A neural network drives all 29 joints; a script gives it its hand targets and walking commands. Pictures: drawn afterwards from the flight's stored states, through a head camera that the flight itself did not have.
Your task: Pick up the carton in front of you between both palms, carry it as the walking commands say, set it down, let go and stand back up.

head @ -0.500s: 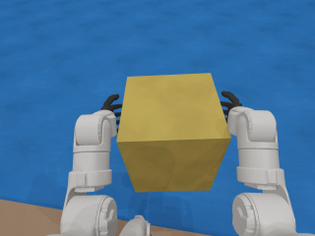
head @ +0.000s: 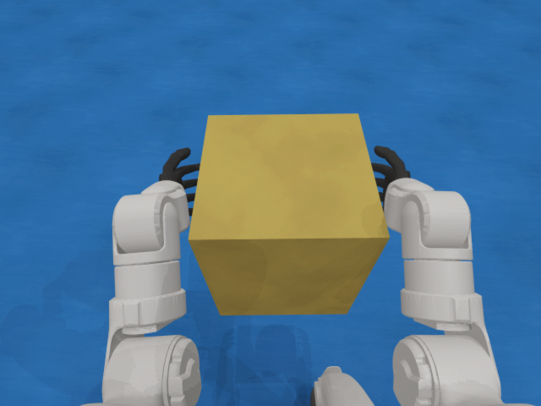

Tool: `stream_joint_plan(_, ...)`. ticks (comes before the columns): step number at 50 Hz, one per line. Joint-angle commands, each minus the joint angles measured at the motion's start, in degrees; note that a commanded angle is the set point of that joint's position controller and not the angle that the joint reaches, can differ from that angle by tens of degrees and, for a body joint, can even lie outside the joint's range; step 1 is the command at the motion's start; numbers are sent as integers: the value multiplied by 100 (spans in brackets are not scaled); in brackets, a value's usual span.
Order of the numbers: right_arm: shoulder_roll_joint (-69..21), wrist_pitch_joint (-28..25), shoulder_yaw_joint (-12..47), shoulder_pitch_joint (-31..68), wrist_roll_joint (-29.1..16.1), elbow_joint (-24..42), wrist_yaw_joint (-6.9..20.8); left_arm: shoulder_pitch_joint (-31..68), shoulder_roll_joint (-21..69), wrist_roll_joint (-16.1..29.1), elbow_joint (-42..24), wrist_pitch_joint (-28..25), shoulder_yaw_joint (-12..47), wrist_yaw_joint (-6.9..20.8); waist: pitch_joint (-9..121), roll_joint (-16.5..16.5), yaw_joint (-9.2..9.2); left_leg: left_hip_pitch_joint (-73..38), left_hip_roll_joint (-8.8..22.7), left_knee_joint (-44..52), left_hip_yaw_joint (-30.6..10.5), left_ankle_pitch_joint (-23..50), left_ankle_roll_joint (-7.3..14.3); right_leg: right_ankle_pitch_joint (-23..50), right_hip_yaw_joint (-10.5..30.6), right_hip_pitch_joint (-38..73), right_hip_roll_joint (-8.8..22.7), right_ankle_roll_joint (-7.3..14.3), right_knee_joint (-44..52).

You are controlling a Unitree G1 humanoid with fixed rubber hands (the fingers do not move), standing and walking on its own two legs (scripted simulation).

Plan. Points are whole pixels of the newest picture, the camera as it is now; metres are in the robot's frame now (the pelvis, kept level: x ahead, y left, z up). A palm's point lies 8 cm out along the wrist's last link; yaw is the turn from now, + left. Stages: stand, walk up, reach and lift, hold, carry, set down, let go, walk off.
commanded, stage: carry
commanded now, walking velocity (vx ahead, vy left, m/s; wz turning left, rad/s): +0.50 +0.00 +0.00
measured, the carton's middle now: (283, 223) +0.37 -0.02 +0.05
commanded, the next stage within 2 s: none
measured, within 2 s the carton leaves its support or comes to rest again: neither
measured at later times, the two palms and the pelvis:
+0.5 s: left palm (214, 138) +0.65 +0.11 -0.02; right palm (347, 128) +0.67 -0.19 -0.02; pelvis +0.31 -0.06 -0.08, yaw +0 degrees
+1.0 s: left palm (223, 36) +0.96 +0.09 +0.05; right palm (340, 33) +0.94 -0.21 +0.06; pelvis +0.63 -0.04 -0.05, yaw -2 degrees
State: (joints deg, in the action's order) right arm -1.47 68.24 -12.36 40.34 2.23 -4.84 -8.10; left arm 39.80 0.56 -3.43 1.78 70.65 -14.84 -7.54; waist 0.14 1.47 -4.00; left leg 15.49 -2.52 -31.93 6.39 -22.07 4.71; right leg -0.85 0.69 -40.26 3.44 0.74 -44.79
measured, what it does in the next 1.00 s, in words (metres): goes down: right foot 0.07 m lower, then left foot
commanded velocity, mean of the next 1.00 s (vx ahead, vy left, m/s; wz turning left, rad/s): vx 0.50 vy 0.00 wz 0.00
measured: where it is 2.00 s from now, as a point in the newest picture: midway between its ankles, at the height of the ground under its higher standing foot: (279, 177)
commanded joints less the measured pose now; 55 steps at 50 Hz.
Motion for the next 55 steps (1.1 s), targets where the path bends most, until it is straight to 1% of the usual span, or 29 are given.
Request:
stream_joint_plan(1, -6055, 0, 3738, 3825, -2427, 182, 1537, 3585, 5840, 1929, 243, -115, 3726, 1245, 2212, -494, -340, -2299, 1052, 60, -1158, 2624, 613, 1240, -393, -243, -240, 53, 1306)
stream_joint_plan(3, -6110, -69, 3671, 3808, -2436, -77, 1594, 3569, 5879, 1849, 493, -124, 3590, 1296, 1966, -721, -325, -1811, 1036, -87, -1061, 2294, 524, 1711, -516, 423, -269, 178, 1753)
stream_joint_plan(5, -6204, -146, 3608, 3834, -2453, -291, 1640, 3568, 5876, 1784, 721, -154, 3436, 1335, 1764, -903, -224, -1616, 1021, -404, -1013, 2174, 415, 1741, -495, 888, -197, 333, 2088)
stream_joint_plan(6, -6259, -183, 3585, 3865, -2473, -389, 1655, 3504, 5873, 1748, 852, -178, 3346, 1349, 1728, -898, -43, -1502, 987, -722, -937, 2291, 309, 1680, -585, 1328, -180, 392, 2245)
stream_joint_plan(7, -6326, -216, 3569, 3883, -2492, -513, 1665, 3361, 5841, 1700, 1035, -214, 3247, 1360, 1888, -657, 286, -1220, 829, -1462, -648, 2722, 123, 1697, -849, 2288, -247, 419, 2442)
stream_joint_plan(8, -6351, -265, 3539, 3837, -2484, -624, 1665, 3275, 5786, 1664, 1146, -255, 3148, 1386, 2189, -294, 533, -474, 646, -2618, -407, 2507, -22, 1272, -877, 3589, -213, 391, 2254)
stream_joint_plan(9, -6330, -298, 3472, 3930, -2454, -695, 1661, 3188, 5745, 1612, 1280, -307, 3054, 1421, 2401, 568, 563, 923, 335, -3945, -233, -139, -193, 2450, -341, 4843, 458, 315, 1414)
stream_joint_plan(10, -6379, -253, 3379, 3959, -2436, -865, 1640, 3100, 5621, 1570, 1521, -361, 2938, 1425, 2797, 1235, 513, 2278, 118, -4776, -552, -1524, -258, 3603, 1160, 6025, 1344, 695, 629)
stream_joint_plan(11, -6478, -245, 3353, 3935, -2406, -943, 1594, 3134, 5596, 1593, 1569, -421, 2851, 1424, 3251, 1491, 761, 3009, 99, -5334, -712, -1261, -285, 1208, 2568, 6280, 1941, 1439, 1277)
stream_joint_plan(12, -6543, -290, 3421, 4125, -2417, -707, 1557, 3311, 5859, 1770, 1359, -490, 2978, 1452, 3153, 1127, 750, 3268, 298, -5272, -819, -1027, -246, -893, 3074, 5813, 1858, 1528, 1914)
stream_joint_plan(13, -6647, -347, 3461, 4446, -2465, -441, 1511, 3725, 6157, 1993, 962, -542, 3186, 1489, 2882, 559, 728, 3286, 375, -5219, -857, -618, -236, -1069, 2841, 5256, 1647, 1427, 2082)
stream_joint_plan(15, -6837, -419, 3535, 4568, -2525, 1, 1398, 4383, 6604, 2418, 262, -632, 3537, 1494, 2733, 276, 626, 2969, 619, -4648, -882, 42, -286, -96, 2141, 4448, 1436, 1279, 2011)
stream_joint_plan(17, -6899, -473, 3597, 4259, -2482, 235, 1296, 4443, 6829, 2661, -128, -707, 3787, 1482, 2837, 379, 619, 2893, 700, -4323, -710, 158, -396, -53, 1624, 4235, 1171, 1298, 2068)
stream_joint_plan(20, -6795, -576, 3702, 3638, -2275, 365, 1180, 3996, 6876, 2757, -312, -794, 4038, 1496, 3006, 425, 726, 3467, 720, -4006, -535, 217, -401, 1226, 1328, 4872, 1002, 1310, 1712)
stream_joint_plan(23, -6578, -687, 3829, 3143, -2022, 392, 1147, 3688, 6842, 2799, -420, -904, 4307, 1555, 2937, 346, 853, 3786, 614, -3397, -342, 615, -361, 2478, 1096, 5289, 872, 1137, 1565)
stream_joint_plan(28, -6115, -807, 3976, 2867, -1793, 594, 1133, 3522, 6579, 2875, -537, -1027, 4642, 1607, 2545, 405, 964, 2895, 189, -1065, 130, 1722, -152, 3465, 452, 5270, 495, 920, 1501)
stream_joint_plan(30, -5881, -771, 4001, 2896, -1793, 761, 1120, 3512, 6420, 2907, -586, -1023, 4697, 1581, 2523, 507, 764, 1717, -29, 7, 438, 2155, -44, 4281, 134, 5009, 519, 698, 1531)
stream_joint_plan(31, -5785, -738, 4022, 2984, -1843, 857, 1124, 3498, 6329, 2904, -618, -1005, 4705, 1555, 2683, 647, 579, 883, -103, 299, 489, 2345, 25, 4635, 19, 4865, 562, 544, 1187)
stream_joint_plan(32, -5724, -701, 4031, 2979, -1897, 893, 1139, 3512, 6240, 2898, -639, -969, 4698, 1526, 2977, 627, 259, -294, -84, 830, 537, 2731, 83, 4489, -282, 4542, 526, 334, 511)
stream_joint_plan(33, -5649, -650, 4021, 2942, -1936, 923, 1173, 3508, 6140, 2844, -617, -923, 4670, 1497, 3202, 317, 47, -1669, 321, 836, 122, 2769, 110, 3279, -384, 3590, 408, 215, -376)
stream_joint_plan(34, -5494, -581, 3979, 2883, -1953, 874, 1204, 3402, 6101, 2750, -566, -846, 4619, 1478, 3608, -821, 187, -3267, 1912, 92, -1716, 4691, 373, -942, -377, 2112, 25, 19, -1326)
stream_joint_plan(35, -5383, -533, 3921, 2697, -1959, 590, 1219, 3151, 5934, 2646, -377, -731, 4451, 1441, 4161, -1753, 42, -4416, 2686, 545, -3746, 3709, 1450, -3118, -90, 509, -797, -170, -2963)
stream_joint_plan(36, -5507, -481, 3944, 2610, -2038, 570, 1252, 3165, 5867, 2584, -366, -664, 4390, 1402, 4017, -1349, 101, -4264, 2471, 914, -3788, 2867, 1319, -2872, 155, 96, -551, -3, -3213)
stream_joint_plan(37, -5629, -444, 3965, 2883, -2154, 740, 1298, 3260, 5902, 2535, -404, -619, 4317, 1369, 3562, -999, 170, -3813, 2237, 1035, -3205, 2922, 1073, -2559, 119, -109, -371, 53, -2985)
stream_joint_plan(38, -5792, -387, 4035, 3213, -2283, 894, 1342, 3323, 5959, 2477, -450, -576, 4243, 1343, 3217, -517, 259, -3317, 2147, 1143, -2728, 3437, 869, -2295, 62, -30, -194, 12, -2588)
stream_joint_plan(39, -5945, -331, 4104, 3437, -2417, 1032, 1377, 3270, 6005, 2408, -473, -529, 4167, 1320, 3052, -321, 298, -2935, 2031, 1292, -2390, 3464, 712, -2101, 22, 174, -95, -36, -2153)
stream_joint_plan(41, -6122, -210, 4139, 3523, -2551, 1216, 1442, 3001, 6092, 2253, -490, -433, 4100, 1278, 2995, -399, 318, -2619, 1912, 1538, -1946, 3463, 487, -1948, -120, 545, -35, -137, -1460)
stream_joint_plan(47, -6208, 131, 3999, 2272, -2289, 1162, 1737, 1846, 6275, 1733, -561, -228, 4152, 1255, 2576, -895, 307, -2878, 1630, 1754, -988, 4202, 257, -1142, -647, 198, -28, -357, -17)
stream_joint_plan(55, -6048, 104, 4136, 954, -1840, 1377, 1838, 1262, 6397, 1974, -1199, -132, 4728, 1564, 1459, -1181, 273, -2488, 1525, 1852, -290, 4226, 166, -70, -1046, 574, -59, -163, 1506)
